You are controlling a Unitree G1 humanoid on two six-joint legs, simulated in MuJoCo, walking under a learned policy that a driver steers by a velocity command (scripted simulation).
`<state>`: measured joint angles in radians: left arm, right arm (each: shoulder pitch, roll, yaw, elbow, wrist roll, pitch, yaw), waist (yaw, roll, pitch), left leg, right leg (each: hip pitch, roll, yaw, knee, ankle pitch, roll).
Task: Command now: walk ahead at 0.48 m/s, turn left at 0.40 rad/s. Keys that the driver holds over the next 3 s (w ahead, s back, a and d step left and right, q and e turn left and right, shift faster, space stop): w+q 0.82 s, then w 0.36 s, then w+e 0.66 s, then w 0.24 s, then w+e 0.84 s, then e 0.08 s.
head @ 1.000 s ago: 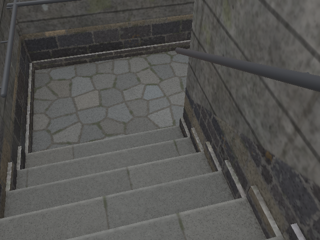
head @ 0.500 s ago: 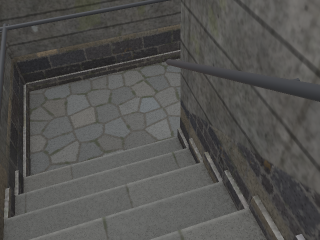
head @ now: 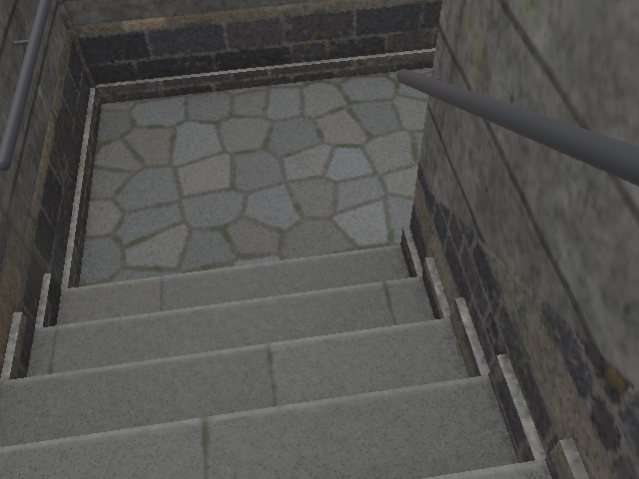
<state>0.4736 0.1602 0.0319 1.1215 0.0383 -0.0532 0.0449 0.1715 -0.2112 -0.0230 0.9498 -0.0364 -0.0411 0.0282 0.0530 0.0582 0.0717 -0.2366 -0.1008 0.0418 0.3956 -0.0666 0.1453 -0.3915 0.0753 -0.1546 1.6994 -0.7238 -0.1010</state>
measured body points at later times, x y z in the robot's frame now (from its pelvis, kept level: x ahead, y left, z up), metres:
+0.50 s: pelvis +0.30 -0.07 -0.19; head +0.30 -0.09 +0.26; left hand +0.37 +0.21 -0.30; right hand +0.30 -0.32 -0.35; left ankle +0.10 +0.02 -0.66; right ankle +0.37 -0.15 -0.93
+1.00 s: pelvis +0.52 +0.01 -0.32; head +0.53 +0.02 +0.13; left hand +0.27 +0.11 -0.45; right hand +0.82 -0.03 -0.42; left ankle +0.61 +0.17 -1.04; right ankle +0.38 -0.15 -0.91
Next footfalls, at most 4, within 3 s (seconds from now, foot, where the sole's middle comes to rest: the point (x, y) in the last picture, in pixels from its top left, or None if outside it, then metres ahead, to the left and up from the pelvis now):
0.42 right None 0.41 -0.14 -0.96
1.04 left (293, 455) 0.63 0.17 -1.14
1.60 right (320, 367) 0.98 0.12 -1.32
2.18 left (258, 323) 1.24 0.37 -1.50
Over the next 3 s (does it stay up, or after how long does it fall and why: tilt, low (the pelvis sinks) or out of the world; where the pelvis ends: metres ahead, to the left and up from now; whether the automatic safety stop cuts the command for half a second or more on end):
stays up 1.54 0.25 -0.93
